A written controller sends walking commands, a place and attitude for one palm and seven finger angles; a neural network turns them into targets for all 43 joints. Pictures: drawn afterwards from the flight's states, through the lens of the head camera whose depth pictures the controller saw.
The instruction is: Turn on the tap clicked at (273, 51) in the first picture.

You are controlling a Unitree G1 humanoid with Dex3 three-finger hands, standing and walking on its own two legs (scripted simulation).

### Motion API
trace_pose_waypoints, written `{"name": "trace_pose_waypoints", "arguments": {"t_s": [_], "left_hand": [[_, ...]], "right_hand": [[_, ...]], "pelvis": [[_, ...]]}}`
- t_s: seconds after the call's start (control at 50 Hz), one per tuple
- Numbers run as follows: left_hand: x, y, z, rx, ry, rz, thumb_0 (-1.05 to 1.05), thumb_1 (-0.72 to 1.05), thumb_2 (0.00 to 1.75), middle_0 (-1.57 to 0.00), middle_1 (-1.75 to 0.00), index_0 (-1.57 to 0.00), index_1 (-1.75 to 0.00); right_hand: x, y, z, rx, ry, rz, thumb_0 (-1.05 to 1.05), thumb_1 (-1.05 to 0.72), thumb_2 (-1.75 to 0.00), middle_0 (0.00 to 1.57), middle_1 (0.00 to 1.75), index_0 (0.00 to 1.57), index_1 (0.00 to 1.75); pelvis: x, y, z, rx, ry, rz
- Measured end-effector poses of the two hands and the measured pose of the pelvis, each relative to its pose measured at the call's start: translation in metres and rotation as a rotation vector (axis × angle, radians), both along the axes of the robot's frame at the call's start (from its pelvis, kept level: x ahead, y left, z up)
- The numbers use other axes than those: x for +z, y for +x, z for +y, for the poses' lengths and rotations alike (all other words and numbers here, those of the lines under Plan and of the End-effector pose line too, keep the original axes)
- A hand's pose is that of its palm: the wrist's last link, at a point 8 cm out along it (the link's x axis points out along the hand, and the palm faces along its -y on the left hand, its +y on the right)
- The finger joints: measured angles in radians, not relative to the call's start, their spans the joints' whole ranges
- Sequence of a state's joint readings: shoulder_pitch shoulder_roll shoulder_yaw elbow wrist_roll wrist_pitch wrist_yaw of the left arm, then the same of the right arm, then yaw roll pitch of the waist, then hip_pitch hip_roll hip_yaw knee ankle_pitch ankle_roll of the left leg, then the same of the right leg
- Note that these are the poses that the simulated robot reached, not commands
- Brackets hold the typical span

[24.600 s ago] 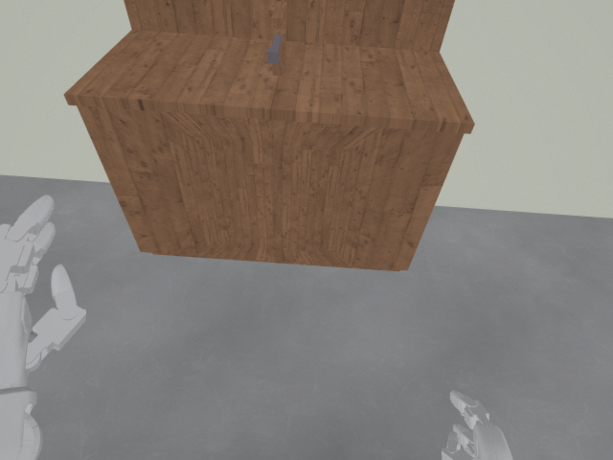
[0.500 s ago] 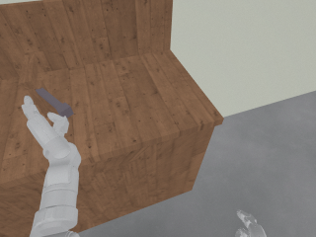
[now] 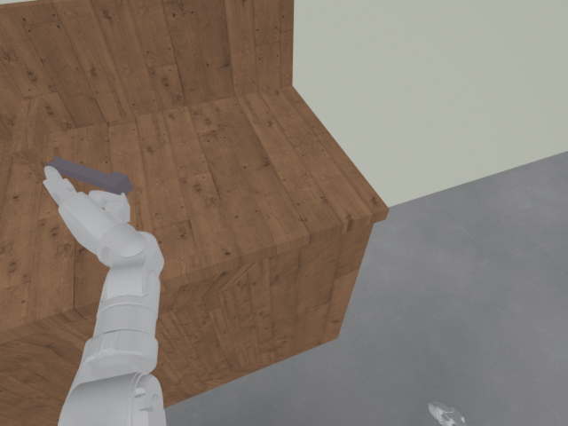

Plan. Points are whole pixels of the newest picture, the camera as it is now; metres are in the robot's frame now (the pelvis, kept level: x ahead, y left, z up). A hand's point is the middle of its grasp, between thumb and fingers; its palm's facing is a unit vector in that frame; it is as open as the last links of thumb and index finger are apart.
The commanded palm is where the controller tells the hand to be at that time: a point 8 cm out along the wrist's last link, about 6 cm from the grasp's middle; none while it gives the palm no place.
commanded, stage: push the lever round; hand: left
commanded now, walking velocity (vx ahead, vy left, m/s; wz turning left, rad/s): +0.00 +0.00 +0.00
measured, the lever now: (117, 185) +0.42 +0.27 +0.12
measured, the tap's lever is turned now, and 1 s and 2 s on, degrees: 46 72 85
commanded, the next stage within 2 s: lift the hand up off the lever in 1.12 s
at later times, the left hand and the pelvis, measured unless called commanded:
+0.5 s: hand (144, 182) +0.44 +0.24 +0.11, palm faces +0.87 -0.48 -0.09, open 7.5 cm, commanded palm +0.39 +0.24 +0.11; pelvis +0.01 -0.01 +0.00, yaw +0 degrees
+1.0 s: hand (149, 171) +0.46 +0.24 +0.11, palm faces +0.87 -0.49 -0.12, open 7.8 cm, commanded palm +0.41 +0.25 +0.11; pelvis +0.00 -0.01 -0.01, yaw +0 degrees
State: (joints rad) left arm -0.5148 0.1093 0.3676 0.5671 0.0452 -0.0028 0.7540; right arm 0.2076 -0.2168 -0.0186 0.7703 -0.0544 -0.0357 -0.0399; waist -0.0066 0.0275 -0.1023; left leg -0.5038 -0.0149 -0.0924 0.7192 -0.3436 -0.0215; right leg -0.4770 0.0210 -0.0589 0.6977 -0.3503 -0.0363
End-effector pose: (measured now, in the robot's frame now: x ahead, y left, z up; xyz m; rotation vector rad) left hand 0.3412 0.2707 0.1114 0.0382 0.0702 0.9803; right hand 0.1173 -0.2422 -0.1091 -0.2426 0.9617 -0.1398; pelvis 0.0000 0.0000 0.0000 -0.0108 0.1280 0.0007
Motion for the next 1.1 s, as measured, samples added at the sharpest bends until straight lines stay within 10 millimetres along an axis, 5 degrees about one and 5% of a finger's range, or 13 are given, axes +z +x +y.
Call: {"name": "trace_pose_waypoints", "arguments": {"t_s": [0.48,1.1], "left_hand": [[0.002,0.036,-0.023,0.092,-0.016,0.042,0.0,0.98,0.94,-0.15,-0.15,-0.15,-0.15],[0.005,0.071,-0.022,0.08,0.001,0.076,0.01,0.93,0.93,-0.15,-0.15,-0.13,-0.14]], "right_hand": [[-0.013,-0.014,-0.011,0.002,0.031,0.083,0.01,-0.9,-0.9,0.2,0.29,0.21,0.3],[-0.018,-0.077,-0.023,-0.065,0.007,0.222,0.0,-0.9,-0.9,0.2,0.29,0.21,0.3]], "pelvis": [[-0.004,0.007,-0.01,0.007,0.006,0.048],[-0.008,-0.003,-0.012,0.0,0.001,0.094]]}}
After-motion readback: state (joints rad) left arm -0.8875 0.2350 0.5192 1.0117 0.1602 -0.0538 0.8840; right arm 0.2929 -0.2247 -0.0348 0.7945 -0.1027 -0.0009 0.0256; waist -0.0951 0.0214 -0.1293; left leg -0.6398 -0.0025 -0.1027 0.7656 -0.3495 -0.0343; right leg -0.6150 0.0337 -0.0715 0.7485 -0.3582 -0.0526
